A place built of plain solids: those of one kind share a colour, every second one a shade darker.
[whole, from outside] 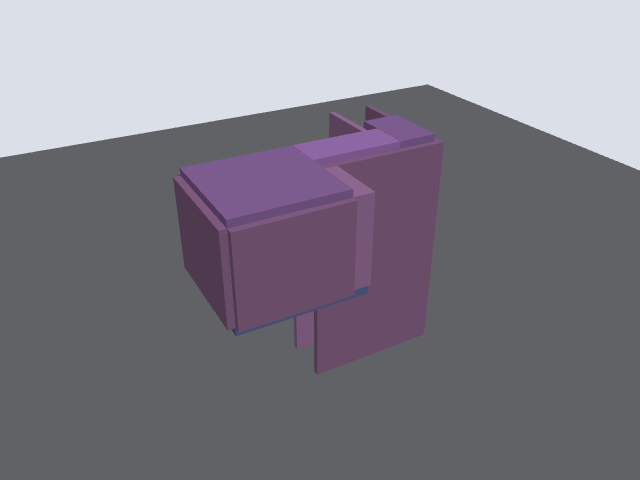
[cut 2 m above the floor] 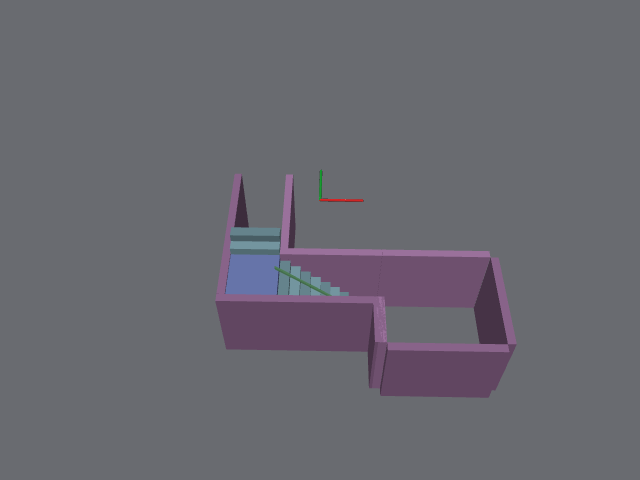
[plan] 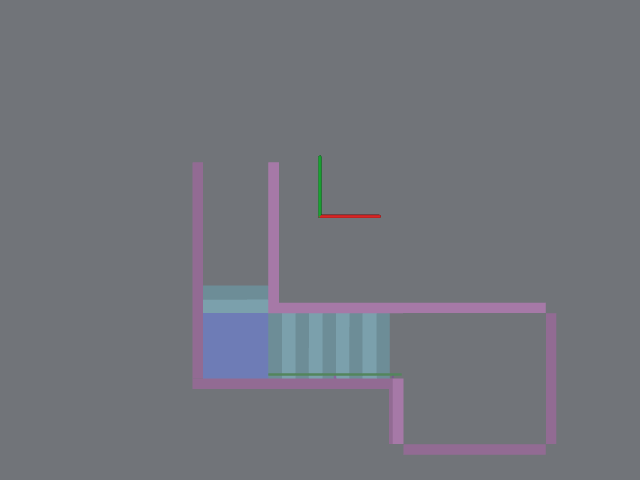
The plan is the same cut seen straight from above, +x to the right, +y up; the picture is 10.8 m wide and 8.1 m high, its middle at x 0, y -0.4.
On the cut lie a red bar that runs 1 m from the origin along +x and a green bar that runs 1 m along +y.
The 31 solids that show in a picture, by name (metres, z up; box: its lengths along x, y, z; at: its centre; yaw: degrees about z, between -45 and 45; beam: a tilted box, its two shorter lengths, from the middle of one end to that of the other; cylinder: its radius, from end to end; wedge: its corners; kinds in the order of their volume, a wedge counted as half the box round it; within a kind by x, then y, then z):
{
 "wall_1": {"box": [0.18, 2.93, 2.48], "at": [-3.9, 2.38, 5.17]},
 "wall_2": {"box": [1.84, 0.57, 2.48], "at": [-2.89, 0.62, 5.17]},
 "wall_3": {"box": [1.84, 0.18, 2.48], "at": [-2.89, 0.82, 5.17]},
 "wall_4": {"box": [2.94, 0.18, 2.48], "at": [-2.34, 3.94, 5.17]},
 "wall_5": {"box": [0.18, 3.65, 6.46], "at": [-2.06, -0.91, 3.18]},
 "wall_6": {"box": [0.18, 2.55, 6.46], "at": [-0.78, -0.36, 3.18]},
 "wall_7": {"box": [0.18, 2.93, 2.48], "at": [-0.78, 2.38, 5.17]},
 "wall_8": {"box": [3.56, 0.18, 6.46], "at": [-0.37, -2.83, 3.18]},
 "wall_9": {"box": [2.28, 0.18, 6.46], "at": [0.27, -1.55, 3.18]},
 "wall_10": {"box": [0.25, 1.11, 3.75], "at": [1.29, -3.29, 1.83]},
 "wall_11": {"box": [0.18, 1.11, 3.75], "at": [1.32, -3.29, 1.83]},
 "wall_12": {"box": [2.4, 0.18, 3.75], "at": [2.61, -3.94, 1.83]},
 "wall_13": {"box": [2.4, 0.18, 3.75], "at": [2.61, -1.55, 1.83]},
 "wall_14": {"box": [0.18, 2.21, 3.75], "at": [3.9, -2.74, 1.83]},
 "roof_1": {"box": [2.94, 2.93, 0.2], "at": [-2.34, 2.38, 6.51]},
 "roof_2": {"box": [1.1, 2.55, 0.2], "at": [-1.42, -0.36, 6.51]},
 "roof_3": {"box": [1.77, 1.1, 0.2], "at": [-1.09, -2.19, 6.51]},
 "floor_1": {"box": [2.94, 3.43, 0.22], "at": [-2.34, 2.13, 3.82]},
 "floor_2": {"wedge": [[-1.97, -2.74, 1.74], [-1.97, -2.74, 1.96], [-1.97, -1.63, 1.74], [-1.97, -1.63, 1.96], [-0.87, -2.74, 1.74], [-0.87, -2.74, 1.96], [-0.87, -1.63, 1.74], [-0.87, -1.63, 1.96]]},
 "tread_1": {"wedge": [[-1.97, -1.63, 1.8], [-1.97, -1.63, 2.16], [-1.97, -1.4, 1.99], [-1.97, -1.4, 2.16], [-0.87, -1.63, 1.8], [-0.87, -1.63, 2.16], [-0.87, -1.4, 2.0], [-0.87, -1.4, 2.16]]},
 "tread_2": {"wedge": [[-1.97, -1.41, 1.99], [-1.97, -1.41, 2.36], [-1.97, -1.17, 2.2], [-1.97, -1.17, 2.36], [-0.87, -1.41, 1.99], [-0.87, -1.41, 2.36], [-0.87, -1.17, 2.2], [-0.87, -1.17, 2.36]]},
 "tread_3": {"wedge": [[-0.88, -2.74, 1.61], [-0.88, -2.74, 1.77], [-0.88, -1.64, 1.61], [-0.88, -1.64, 1.77], [-0.64, -2.74, 1.4], [-0.64, -2.74, 1.77], [-0.64, -1.64, 1.4], [-0.64, -1.64, 1.77]]},
 "tread_4": {"wedge": [[-0.64, -2.74, 1.41], [-0.64, -2.74, 1.57], [-0.64, -1.64, 1.41], [-0.64, -1.64, 1.57], [-0.41, -2.74, 1.21], [-0.41, -2.74, 1.57], [-0.41, -1.64, 1.21], [-0.41, -1.64, 1.57]]},
 "tread_5": {"wedge": [[-0.42, -2.74, 1.21], [-0.42, -2.74, 1.37], [-0.42, -1.64, 1.21], [-0.42, -1.64, 1.37], [-0.19, -2.74, 1.01], [-0.19, -2.74, 1.37], [-0.19, -1.64, 1.01], [-0.19, -1.64, 1.37]]},
 "tread_6": {"wedge": [[-0.19, -2.74, 1.02], [-0.19, -2.74, 1.18], [-0.19, -1.64, 1.01], [-0.19, -1.64, 1.17], [0.04, -2.74, 0.81], [0.04, -2.74, 1.18], [0.04, -1.64, 0.81], [0.04, -1.64, 1.18]]},
 "tread_7": {"wedge": [[0.04, -2.74, 0.82], [0.04, -2.74, 0.98], [0.04, -1.64, 0.81], [0.04, -1.64, 0.98], [0.27, -2.74, 0.62], [0.27, -2.74, 0.98], [0.27, -1.64, 0.62], [0.27, -1.64, 0.98]]},
 "tread_8": {"wedge": [[0.27, -2.74, 0.62], [0.27, -2.74, 0.78], [0.27, -1.64, 0.62], [0.27, -1.64, 0.79], [0.5, -2.74, 0.42], [0.5, -2.74, 0.78], [0.5, -1.64, 0.42], [0.5, -1.64, 0.79]]},
 "tread_9": {"wedge": [[0.49, -2.74, 0.42], [0.49, -2.74, 0.59], [0.49, -1.64, 0.42], [0.49, -1.64, 0.59], [0.72, -2.74, 0.23], [0.72, -2.74, 0.59], [0.72, -1.64, 0.23], [0.72, -1.64, 0.59]]},
 "tread_10": {"wedge": [[0.71, -2.74, 0.23], [0.71, -2.74, 0.39], [0.71, -1.64, 0.24], [0.71, -1.64, 0.39], [0.95, -1.64, 0.03], [0.95, -1.64, 0.39], [0.96, -2.74, 0.02], [0.96, -2.74, 0.39]]},
 "tread_11": {"wedge": [[0.95, -2.74, 0.03], [0.95, -2.74, 0.2], [0.95, -1.64, 0.03], [0.95, -1.64, 0.2], [1.18, -2.74, -0.05], [1.18, -2.74, 0.2], [1.18, -1.64, -0.05], [1.18, -1.64, 0.2]]},
 "guard_rail_1": {"wedge": [[-0.87, -2.69, 2.84], [-0.87, -2.69, 2.9], [-0.87, -2.65, 2.84], [-0.87, -2.65, 2.9], [1.38, -2.69, 0.9], [1.38, -2.69, 0.96], [1.38, -2.65, 0.9], [1.38, -2.65, 0.96]]}
}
